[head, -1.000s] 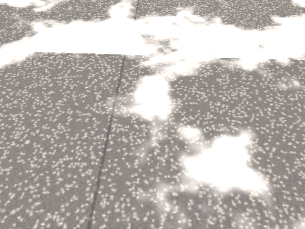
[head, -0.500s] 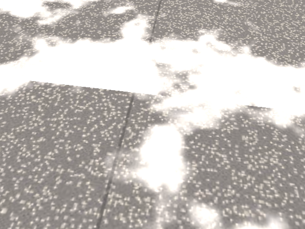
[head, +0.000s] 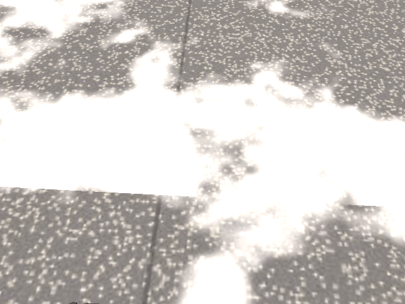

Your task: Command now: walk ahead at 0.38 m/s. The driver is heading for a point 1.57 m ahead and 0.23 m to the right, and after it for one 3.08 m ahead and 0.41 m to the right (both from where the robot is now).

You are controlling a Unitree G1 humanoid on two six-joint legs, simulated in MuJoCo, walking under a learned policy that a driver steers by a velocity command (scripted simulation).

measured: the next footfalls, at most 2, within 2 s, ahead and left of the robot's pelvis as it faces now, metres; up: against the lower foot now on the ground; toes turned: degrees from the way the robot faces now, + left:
right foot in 0.10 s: +0.30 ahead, -0.08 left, +0.00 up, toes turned +0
left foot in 0.46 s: +0.21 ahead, +0.12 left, +0.00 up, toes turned -1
